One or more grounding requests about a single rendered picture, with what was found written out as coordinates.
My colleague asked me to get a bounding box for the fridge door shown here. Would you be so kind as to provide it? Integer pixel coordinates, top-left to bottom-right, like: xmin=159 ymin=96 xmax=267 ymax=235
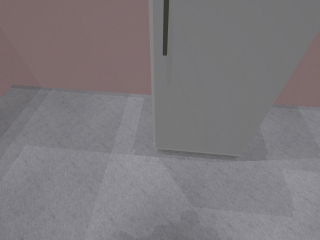
xmin=152 ymin=0 xmax=320 ymax=155

